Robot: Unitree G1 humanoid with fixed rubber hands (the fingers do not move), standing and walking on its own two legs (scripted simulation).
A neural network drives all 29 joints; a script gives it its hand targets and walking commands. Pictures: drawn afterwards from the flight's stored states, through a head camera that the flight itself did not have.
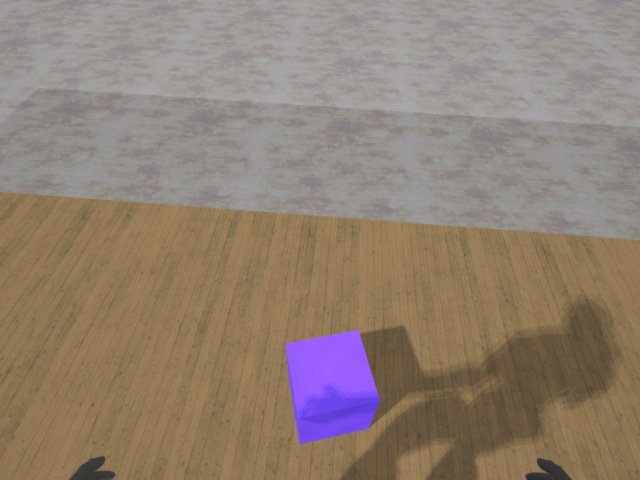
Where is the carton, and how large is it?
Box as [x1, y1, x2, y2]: [286, 330, 379, 443]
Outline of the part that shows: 358,330 286,343 289,381 299,443 360,430 368,427 379,399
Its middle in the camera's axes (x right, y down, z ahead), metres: +0.02 +0.43 +1.12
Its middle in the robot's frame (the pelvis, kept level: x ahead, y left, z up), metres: +0.46 -0.03 -0.66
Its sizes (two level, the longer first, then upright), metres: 0.210 0.200 0.250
